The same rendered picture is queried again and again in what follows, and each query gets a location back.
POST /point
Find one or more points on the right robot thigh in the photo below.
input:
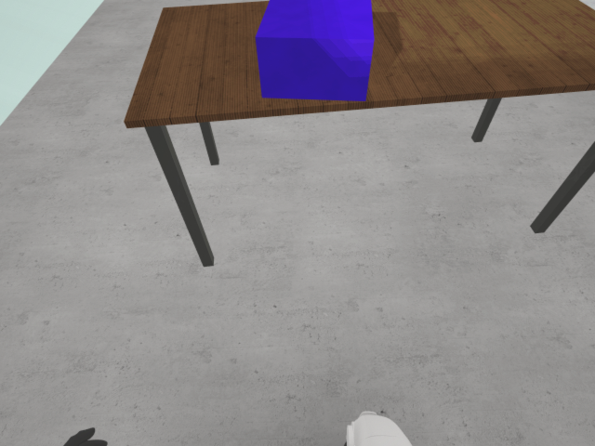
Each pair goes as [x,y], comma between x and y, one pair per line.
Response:
[375,430]

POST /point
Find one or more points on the carton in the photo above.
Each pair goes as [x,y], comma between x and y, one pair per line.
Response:
[315,49]

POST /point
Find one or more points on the table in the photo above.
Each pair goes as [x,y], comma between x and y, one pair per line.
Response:
[202,67]

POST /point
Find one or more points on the left robot hand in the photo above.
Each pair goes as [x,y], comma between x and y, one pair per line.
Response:
[82,439]

